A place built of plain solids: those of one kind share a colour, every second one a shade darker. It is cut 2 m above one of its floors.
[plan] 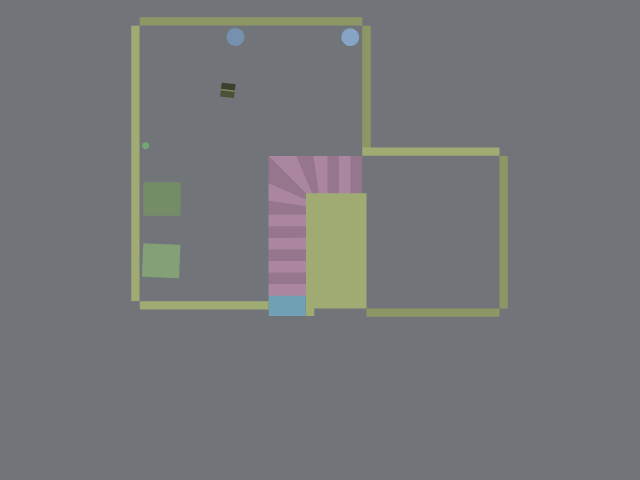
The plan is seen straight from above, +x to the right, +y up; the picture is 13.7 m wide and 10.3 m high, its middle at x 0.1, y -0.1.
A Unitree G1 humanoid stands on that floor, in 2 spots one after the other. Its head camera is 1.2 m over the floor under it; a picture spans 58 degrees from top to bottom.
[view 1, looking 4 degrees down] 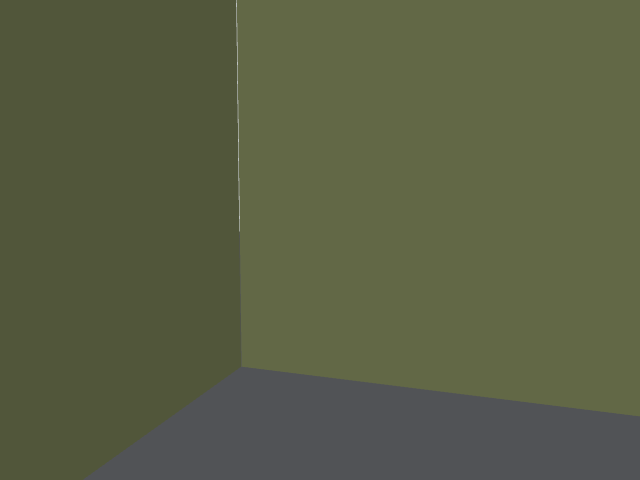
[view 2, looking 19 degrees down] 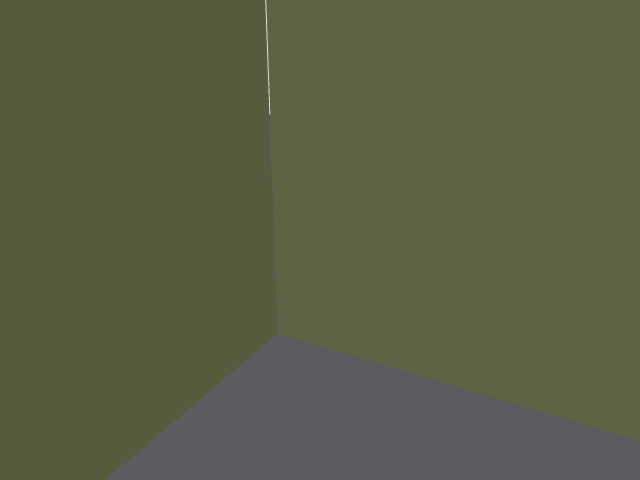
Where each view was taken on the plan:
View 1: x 2.38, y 1.33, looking -72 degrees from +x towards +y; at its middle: wall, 3.05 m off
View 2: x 2.83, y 0.08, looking -62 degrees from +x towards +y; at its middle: wall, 1.97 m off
